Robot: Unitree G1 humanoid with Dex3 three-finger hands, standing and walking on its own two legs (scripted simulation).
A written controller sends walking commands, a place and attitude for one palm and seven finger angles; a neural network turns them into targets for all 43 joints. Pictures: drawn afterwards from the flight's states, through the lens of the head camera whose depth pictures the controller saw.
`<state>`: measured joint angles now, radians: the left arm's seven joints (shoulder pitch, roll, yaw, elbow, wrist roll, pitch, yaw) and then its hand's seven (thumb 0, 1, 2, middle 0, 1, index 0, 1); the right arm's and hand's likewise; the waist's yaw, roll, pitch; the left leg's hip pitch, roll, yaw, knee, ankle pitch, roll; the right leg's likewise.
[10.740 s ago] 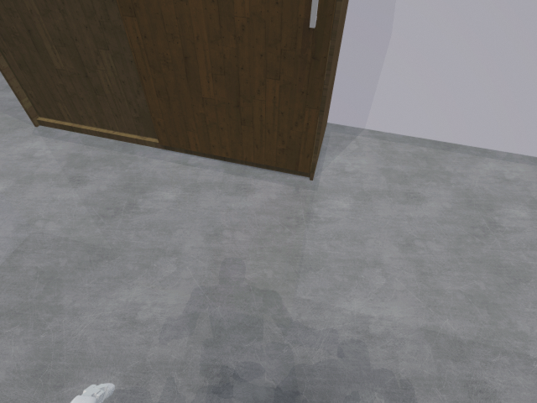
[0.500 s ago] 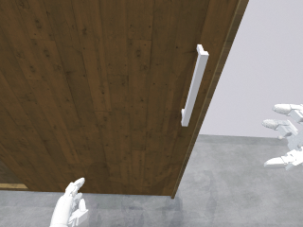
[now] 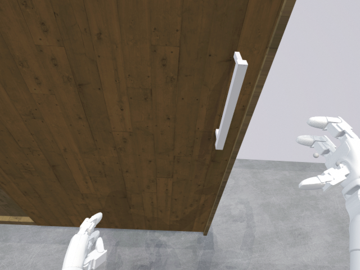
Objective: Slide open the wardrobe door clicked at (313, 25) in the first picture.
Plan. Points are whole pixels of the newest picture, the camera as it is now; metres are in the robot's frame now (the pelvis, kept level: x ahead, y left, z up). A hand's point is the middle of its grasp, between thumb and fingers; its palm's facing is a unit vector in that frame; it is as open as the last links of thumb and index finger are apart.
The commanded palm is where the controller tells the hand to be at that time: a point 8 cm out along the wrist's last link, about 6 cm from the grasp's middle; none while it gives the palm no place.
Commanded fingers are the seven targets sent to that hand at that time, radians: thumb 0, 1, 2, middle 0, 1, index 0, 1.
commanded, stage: move the hooked fingers beside the handle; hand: right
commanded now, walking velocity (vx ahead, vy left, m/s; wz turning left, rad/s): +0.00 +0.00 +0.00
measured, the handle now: (227, 106) +0.46 -0.11 +0.16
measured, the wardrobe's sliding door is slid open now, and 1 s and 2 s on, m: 0.00 0.00 0.00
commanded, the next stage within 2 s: none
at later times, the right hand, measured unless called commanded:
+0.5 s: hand (291, 142) +0.33 -0.22 +0.16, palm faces +0.07 +1.00 -0.01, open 14.0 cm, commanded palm +0.31 -0.27 +0.16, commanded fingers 0.00 0.50 -0.30 0.30 1.20 0.30 1.20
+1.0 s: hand (268, 128) +0.38 -0.19 +0.16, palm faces +0.04 +1.00 +0.00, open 14.0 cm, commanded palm +0.36 -0.24 +0.16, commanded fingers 0.00 0.50 -0.30 0.30 1.20 0.30 1.20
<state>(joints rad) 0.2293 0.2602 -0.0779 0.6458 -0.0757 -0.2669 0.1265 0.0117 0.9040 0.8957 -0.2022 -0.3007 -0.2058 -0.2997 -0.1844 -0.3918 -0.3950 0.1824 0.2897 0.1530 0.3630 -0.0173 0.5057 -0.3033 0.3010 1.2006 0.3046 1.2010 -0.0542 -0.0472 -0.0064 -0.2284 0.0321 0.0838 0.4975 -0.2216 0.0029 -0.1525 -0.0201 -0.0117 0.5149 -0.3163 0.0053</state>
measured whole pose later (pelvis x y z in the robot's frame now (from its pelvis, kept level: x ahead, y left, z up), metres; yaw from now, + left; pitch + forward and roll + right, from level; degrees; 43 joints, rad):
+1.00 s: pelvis +0.01 +0.00 +0.00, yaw +1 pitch +0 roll +0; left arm 0.26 0.26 -0.05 0.67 -0.07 -0.17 0.12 0.01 0.91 0.90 -0.20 -0.30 -0.21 -0.30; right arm -0.43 -0.30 -0.26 0.39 0.21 0.13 0.19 -0.02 0.50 -0.30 0.30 1.20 0.30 1.20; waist -0.01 -0.03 -0.02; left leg -0.28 0.03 0.06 0.50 -0.22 0.00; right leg -0.18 -0.02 -0.03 0.49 -0.31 0.01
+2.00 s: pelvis +0.00 +0.00 +0.00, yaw +2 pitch +1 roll +0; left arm 0.29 0.25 -0.04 0.66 -0.06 -0.13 0.09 0.01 0.91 0.90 -0.20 -0.30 -0.21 -0.30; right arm -0.53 -0.29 -0.26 0.56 0.19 0.04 0.15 -0.02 0.50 -0.30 0.30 1.20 0.31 1.20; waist 0.00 -0.03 -0.03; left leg -0.31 0.02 0.05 0.49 -0.20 0.00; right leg -0.21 -0.02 -0.05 0.50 -0.31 0.00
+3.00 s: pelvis +0.00 +0.00 +0.00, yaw +2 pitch +1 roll +0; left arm 0.27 0.24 -0.04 0.68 -0.05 -0.09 0.09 0.01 0.91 0.90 -0.20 -0.30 -0.21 -0.30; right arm -0.59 -0.22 -0.19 0.58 0.16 0.05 0.05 -0.02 0.50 -0.30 0.30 1.20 0.30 1.20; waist 0.00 -0.03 -0.03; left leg -0.30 0.02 0.05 0.48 -0.19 0.01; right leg -0.20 -0.03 -0.04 0.48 -0.29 0.01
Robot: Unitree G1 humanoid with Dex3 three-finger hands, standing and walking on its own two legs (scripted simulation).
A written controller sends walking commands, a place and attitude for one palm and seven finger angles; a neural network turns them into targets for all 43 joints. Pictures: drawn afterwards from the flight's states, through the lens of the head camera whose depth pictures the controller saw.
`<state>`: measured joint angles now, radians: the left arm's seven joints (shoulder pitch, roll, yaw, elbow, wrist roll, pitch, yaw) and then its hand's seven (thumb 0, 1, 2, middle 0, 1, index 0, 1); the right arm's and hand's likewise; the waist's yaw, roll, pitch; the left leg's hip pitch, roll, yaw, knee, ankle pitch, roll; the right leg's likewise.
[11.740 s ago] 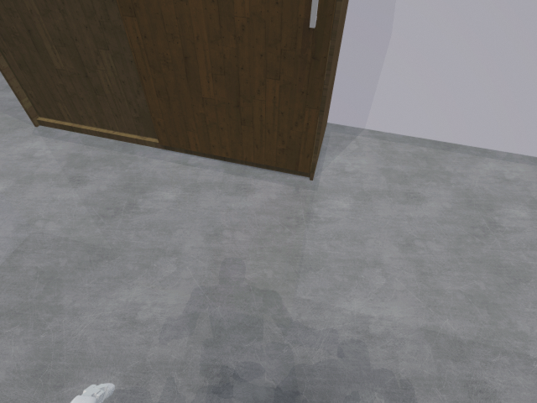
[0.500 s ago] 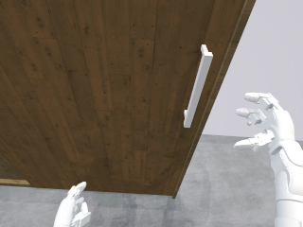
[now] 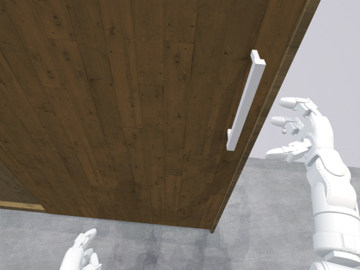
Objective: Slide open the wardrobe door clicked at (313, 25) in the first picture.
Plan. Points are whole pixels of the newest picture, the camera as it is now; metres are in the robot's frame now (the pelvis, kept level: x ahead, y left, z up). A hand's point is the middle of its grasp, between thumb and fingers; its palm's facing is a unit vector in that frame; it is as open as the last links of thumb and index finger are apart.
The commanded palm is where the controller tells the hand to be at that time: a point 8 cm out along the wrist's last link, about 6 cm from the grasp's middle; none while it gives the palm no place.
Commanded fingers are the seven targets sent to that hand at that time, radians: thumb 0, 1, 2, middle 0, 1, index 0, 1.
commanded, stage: move the hooked fingers beside the handle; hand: right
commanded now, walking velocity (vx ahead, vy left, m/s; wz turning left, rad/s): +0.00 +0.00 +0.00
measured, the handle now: (241, 106) +0.45 -0.11 +0.16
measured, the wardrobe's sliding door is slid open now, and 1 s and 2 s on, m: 0.00 0.00 0.00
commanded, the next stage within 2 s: feel for the door with the fingertips in 1.14 s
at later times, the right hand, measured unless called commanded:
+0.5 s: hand (270, 122) +0.40 -0.18 +0.15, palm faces +0.06 +1.00 +0.01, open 13.9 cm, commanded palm +0.37 -0.23 +0.15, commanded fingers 0.00 0.50 -0.30 0.30 1.20 0.30 1.20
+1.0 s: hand (274, 125) +0.40 -0.18 +0.15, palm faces +0.05 +1.00 +0.02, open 13.9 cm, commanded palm +0.37 -0.23 +0.15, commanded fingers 0.00 0.50 -0.30 0.30 1.20 0.30 1.20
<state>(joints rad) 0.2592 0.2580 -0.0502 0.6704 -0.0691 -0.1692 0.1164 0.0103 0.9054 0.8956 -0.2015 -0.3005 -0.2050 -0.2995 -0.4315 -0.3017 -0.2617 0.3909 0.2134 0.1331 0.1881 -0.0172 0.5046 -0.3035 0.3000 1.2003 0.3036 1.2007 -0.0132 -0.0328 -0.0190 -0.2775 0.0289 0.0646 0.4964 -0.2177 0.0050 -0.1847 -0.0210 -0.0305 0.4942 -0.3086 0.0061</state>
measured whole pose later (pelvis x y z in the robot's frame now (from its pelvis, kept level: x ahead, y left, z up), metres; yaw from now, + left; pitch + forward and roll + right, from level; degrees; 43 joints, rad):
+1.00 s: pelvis +0.00 +0.00 +0.00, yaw +1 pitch +1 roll +0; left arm 0.29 0.25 -0.04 0.66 -0.06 -0.13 0.09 0.01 0.91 0.90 -0.20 -0.30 -0.21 -0.30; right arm -0.53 -0.29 -0.26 0.56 0.19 0.04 0.15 -0.02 0.50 -0.30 0.30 1.20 0.31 1.20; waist 0.00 -0.03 -0.03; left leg -0.31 0.02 0.05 0.49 -0.20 0.00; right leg -0.21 -0.02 -0.05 0.50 -0.31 0.00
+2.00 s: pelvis -0.01 +0.00 +0.00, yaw +1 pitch +1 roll +0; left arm 0.27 0.24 -0.04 0.68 -0.05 -0.09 0.09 0.01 0.91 0.90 -0.20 -0.30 -0.21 -0.30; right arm -0.59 -0.22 -0.19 0.58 0.16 0.05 0.05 -0.02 0.50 -0.30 0.30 1.20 0.30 1.20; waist 0.00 -0.03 -0.03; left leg -0.30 0.02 0.05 0.48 -0.19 0.01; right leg -0.20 -0.03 -0.04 0.48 -0.29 0.01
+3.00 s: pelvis +0.00 +0.00 +0.00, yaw +1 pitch +1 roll +0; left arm 0.24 0.22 -0.04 0.66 -0.03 -0.09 0.07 0.01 0.91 0.90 -0.20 -0.30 -0.20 -0.30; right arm -0.54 -0.13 -0.13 0.49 0.14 0.07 -0.01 -0.02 0.50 -0.30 0.30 1.20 0.30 1.20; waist -0.01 -0.03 -0.03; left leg -0.29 0.02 0.04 0.48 -0.20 0.00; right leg -0.19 -0.02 -0.05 0.47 -0.30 0.00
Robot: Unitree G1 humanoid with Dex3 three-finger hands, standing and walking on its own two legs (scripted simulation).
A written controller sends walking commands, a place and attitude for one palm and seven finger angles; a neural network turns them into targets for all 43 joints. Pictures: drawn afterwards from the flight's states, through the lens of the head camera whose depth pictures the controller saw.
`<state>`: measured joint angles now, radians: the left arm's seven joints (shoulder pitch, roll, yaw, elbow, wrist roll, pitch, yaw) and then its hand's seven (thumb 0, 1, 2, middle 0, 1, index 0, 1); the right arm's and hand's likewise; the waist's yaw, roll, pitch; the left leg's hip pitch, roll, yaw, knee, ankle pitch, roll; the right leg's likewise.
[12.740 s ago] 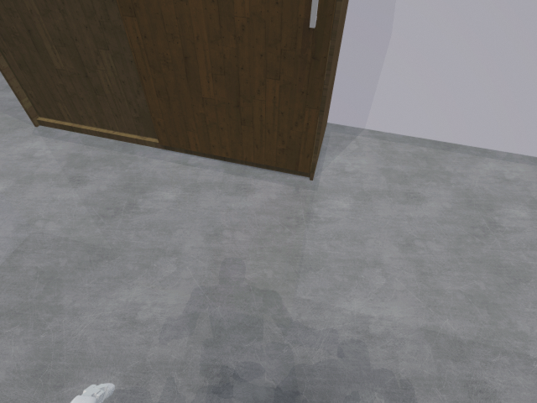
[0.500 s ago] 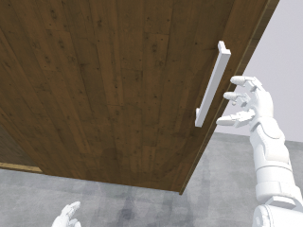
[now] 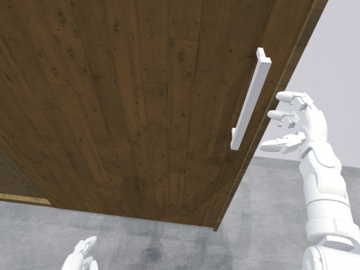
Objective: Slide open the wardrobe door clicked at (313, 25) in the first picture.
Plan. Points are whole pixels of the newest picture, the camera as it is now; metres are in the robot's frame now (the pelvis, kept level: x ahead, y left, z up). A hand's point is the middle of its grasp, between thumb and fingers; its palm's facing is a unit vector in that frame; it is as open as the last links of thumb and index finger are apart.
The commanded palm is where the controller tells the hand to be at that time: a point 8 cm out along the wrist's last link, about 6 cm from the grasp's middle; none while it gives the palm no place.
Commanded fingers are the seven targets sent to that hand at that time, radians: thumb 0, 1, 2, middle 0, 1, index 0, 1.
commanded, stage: move the hooked fingers beside the handle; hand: right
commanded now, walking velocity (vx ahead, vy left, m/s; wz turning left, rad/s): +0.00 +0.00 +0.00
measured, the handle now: (245, 105) +0.45 -0.12 +0.16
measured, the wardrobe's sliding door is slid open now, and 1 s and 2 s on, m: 0.00 0.00 0.00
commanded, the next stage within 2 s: feel for the door with the fingertips in 0.14 s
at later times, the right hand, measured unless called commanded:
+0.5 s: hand (268, 126) +0.39 -0.16 +0.15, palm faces +0.05 +1.00 +0.03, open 14.0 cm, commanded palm +0.36 -0.20 +0.15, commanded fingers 0.00 0.50 -0.30 0.30 1.20 0.30 1.20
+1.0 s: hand (261, 120) +0.40 -0.15 +0.16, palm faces +0.07 +1.00 +0.01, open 14.0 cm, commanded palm +0.38 -0.20 +0.15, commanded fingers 0.00 0.50 -0.30 0.30 1.20 0.30 1.20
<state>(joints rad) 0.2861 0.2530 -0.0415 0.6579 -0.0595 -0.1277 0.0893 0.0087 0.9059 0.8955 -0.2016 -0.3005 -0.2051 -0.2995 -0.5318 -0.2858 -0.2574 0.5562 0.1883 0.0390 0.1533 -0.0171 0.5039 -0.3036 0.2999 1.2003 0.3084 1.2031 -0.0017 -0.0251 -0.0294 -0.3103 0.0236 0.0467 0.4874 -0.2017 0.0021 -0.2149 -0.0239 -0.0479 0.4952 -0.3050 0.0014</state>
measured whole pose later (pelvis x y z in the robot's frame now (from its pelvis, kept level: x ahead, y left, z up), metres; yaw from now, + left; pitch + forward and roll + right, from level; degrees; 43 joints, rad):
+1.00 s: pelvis -0.01 +0.01 +0.00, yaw +0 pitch +1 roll +0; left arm 0.27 0.24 -0.04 0.68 -0.05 -0.09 0.09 0.01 0.91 0.90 -0.20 -0.30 -0.21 -0.30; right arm -0.59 -0.22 -0.19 0.58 0.16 0.05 0.05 -0.02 0.50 -0.30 0.30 1.20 0.30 1.20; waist 0.00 -0.03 -0.03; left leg -0.30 0.02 0.05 0.48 -0.19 0.01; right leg -0.20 -0.03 -0.04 0.48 -0.29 0.01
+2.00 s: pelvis +0.00 +0.00 +0.00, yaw +0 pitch +1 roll +0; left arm 0.24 0.22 -0.04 0.66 -0.03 -0.09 0.07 0.01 0.91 0.90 -0.20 -0.30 -0.20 -0.30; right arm -0.54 -0.13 -0.13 0.49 0.14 0.07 -0.01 -0.02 0.50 -0.30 0.30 1.20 0.30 1.20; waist -0.01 -0.03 -0.03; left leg -0.29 0.02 0.04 0.48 -0.20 0.00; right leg -0.19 -0.02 -0.05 0.47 -0.30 0.00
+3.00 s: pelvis -0.01 +0.01 +0.00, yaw +0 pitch +0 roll +0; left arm 0.24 0.22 -0.04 0.68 -0.03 -0.05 0.08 0.01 0.91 0.90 -0.20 -0.30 -0.20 -0.30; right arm -0.58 -0.10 -0.08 0.51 0.13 0.08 -0.07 -0.02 0.50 -0.30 0.30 1.20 0.30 1.20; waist -0.01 -0.03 -0.02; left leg -0.27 0.02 0.05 0.46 -0.18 0.01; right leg -0.17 -0.03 -0.04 0.46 -0.28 0.01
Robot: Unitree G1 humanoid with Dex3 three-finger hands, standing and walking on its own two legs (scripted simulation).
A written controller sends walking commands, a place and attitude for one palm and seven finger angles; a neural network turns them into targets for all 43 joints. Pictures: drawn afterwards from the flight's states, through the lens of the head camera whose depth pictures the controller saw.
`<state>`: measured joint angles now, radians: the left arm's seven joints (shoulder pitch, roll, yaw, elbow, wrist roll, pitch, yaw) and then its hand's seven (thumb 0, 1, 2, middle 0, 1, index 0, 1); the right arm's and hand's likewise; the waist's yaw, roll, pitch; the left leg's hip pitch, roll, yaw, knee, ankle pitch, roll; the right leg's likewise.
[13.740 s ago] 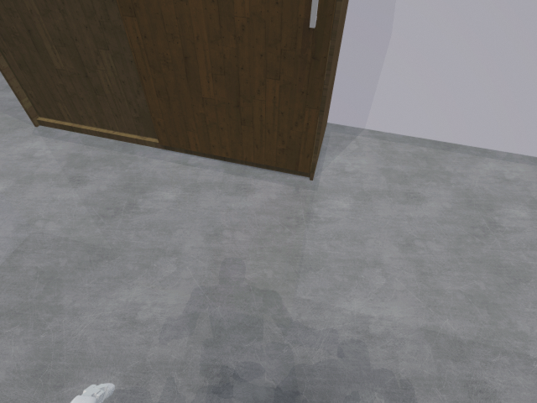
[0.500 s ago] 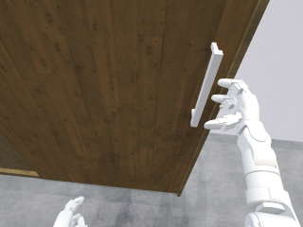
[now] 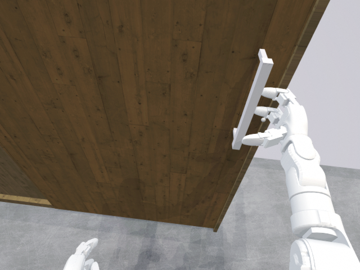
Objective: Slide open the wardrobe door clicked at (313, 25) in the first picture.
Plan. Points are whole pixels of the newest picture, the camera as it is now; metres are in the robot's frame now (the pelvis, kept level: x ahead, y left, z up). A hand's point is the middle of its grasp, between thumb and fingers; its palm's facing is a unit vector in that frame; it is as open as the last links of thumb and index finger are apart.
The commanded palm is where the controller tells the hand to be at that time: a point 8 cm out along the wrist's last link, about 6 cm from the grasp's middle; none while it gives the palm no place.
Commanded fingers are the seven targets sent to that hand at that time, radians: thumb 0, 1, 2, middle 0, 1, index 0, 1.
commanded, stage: feel for the door with the fingertips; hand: right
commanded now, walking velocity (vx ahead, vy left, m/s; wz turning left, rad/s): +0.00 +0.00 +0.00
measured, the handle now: (247, 105) +0.45 -0.12 +0.16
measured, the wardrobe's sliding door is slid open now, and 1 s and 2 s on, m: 0.00 0.00 0.00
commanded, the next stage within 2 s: slide the fingers in behind the handle in 0.10 s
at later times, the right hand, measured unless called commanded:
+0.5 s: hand (265, 120) +0.41 -0.16 +0.15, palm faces +0.05 +1.00 +0.03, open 13.7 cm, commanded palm +0.38 -0.21 +0.15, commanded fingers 0.00 0.50 -0.30 0.30 1.20 0.30 1.20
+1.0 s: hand (251, 120) +0.41 -0.13 +0.15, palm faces +0.04 +1.00 +0.03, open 14.0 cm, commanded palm +0.37 -0.18 +0.15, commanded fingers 0.00 0.50 -0.30 0.30 1.20 0.30 1.20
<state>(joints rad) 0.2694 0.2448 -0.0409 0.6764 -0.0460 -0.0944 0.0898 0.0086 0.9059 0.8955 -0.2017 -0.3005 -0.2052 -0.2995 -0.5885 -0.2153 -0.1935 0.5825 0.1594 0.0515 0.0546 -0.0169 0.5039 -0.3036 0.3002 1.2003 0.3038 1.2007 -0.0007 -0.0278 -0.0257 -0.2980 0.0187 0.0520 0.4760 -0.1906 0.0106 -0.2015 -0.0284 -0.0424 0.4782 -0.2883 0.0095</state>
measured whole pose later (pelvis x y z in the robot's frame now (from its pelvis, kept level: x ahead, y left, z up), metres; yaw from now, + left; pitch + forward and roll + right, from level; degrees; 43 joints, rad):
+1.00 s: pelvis +0.01 -0.01 +0.00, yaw +1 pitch +1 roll +0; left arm 0.24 0.22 -0.04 0.66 -0.03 -0.09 0.07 0.01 0.91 0.90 -0.20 -0.30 -0.20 -0.30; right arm -0.54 -0.13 -0.13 0.49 0.14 0.07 -0.01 -0.02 0.50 -0.30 0.30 1.20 0.30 1.20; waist -0.01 -0.03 -0.03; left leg -0.29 0.02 0.04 0.48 -0.20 0.00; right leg -0.19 -0.02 -0.05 0.47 -0.30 0.00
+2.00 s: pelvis +0.00 +0.00 +0.00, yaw +0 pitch +0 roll +0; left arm 0.24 0.22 -0.04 0.68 -0.03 -0.05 0.08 0.01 0.91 0.90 -0.20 -0.30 -0.20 -0.30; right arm -0.58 -0.10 -0.08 0.51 0.13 0.08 -0.07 -0.02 0.50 -0.30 0.30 1.20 0.30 1.20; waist -0.01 -0.03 -0.02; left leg -0.27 0.02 0.05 0.46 -0.18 0.01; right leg -0.17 -0.03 -0.04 0.46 -0.28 0.01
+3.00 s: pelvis +0.01 +0.00 +0.00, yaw +0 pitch +0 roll +0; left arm 0.23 0.22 -0.04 0.67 -0.03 -0.03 0.07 0.01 0.91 0.90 -0.20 -0.30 -0.20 -0.30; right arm -0.57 -0.09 -0.07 0.49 0.13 0.09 -0.07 0.01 -0.79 -0.86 0.43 1.40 0.45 1.40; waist -0.01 -0.03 -0.02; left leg -0.27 0.02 0.05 0.45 -0.19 0.01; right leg -0.17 -0.03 -0.04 0.45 -0.29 0.01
